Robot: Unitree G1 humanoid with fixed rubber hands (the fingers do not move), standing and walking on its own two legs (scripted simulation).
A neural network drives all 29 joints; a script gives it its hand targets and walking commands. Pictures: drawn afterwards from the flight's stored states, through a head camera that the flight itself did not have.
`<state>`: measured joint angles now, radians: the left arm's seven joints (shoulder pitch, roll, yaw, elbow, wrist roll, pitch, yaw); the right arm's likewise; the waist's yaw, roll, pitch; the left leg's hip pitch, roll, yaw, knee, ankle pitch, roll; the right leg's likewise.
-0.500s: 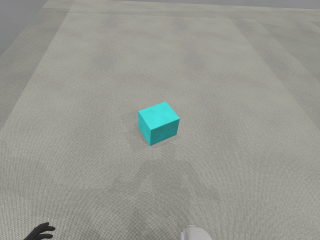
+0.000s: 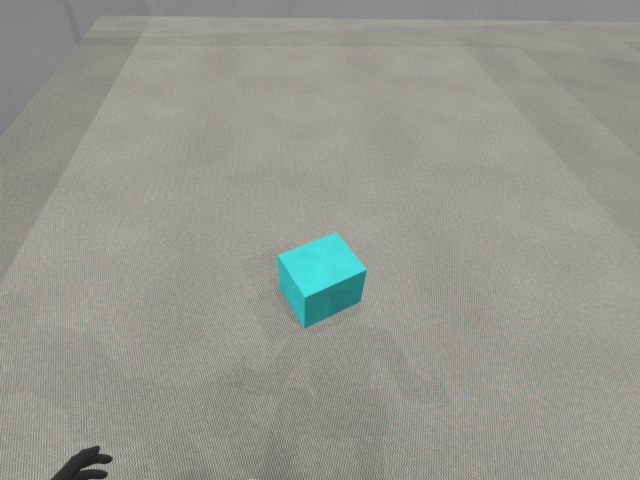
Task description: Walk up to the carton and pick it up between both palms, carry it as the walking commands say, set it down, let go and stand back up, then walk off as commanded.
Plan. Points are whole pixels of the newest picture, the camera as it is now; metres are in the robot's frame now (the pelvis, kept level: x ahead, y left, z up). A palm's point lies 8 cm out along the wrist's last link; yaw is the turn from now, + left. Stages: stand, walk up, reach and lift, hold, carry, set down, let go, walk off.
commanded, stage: walk up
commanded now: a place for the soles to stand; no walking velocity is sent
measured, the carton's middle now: (320, 279) +0.89 -0.02 -0.65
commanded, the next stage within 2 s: none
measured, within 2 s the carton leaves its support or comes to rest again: neither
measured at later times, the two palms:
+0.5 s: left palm (100, 392) +0.25 +0.31 -0.08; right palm (570, 420) +0.22 -0.33 -0.06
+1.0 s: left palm (144, 301) +0.40 +0.29 -0.07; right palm (538, 331) +0.36 -0.35 -0.06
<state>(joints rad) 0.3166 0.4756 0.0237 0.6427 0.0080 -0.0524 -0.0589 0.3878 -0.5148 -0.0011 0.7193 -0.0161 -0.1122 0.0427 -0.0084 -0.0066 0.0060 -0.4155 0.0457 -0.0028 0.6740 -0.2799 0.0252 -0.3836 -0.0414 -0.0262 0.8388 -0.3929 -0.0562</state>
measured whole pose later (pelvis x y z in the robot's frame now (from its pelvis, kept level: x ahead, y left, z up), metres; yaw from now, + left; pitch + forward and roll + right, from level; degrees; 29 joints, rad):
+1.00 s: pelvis +0.29 -0.02 +0.01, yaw -1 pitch +0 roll +0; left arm 0.34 0.47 0.02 0.64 0.02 -0.07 -0.05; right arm 0.36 -0.46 0.00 0.72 -0.02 -0.09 0.04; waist -0.01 -0.02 0.03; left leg -0.46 0.05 0.02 0.87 -0.41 0.02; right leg -0.34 -0.04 -0.04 0.66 -0.33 -0.05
